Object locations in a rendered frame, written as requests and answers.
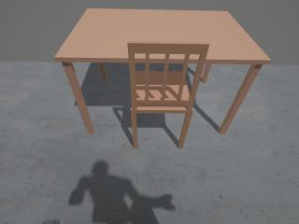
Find table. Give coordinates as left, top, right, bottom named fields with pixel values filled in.
left=54, top=8, right=271, bottom=134

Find chair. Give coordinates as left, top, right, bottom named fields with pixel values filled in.
left=127, top=41, right=210, bottom=148

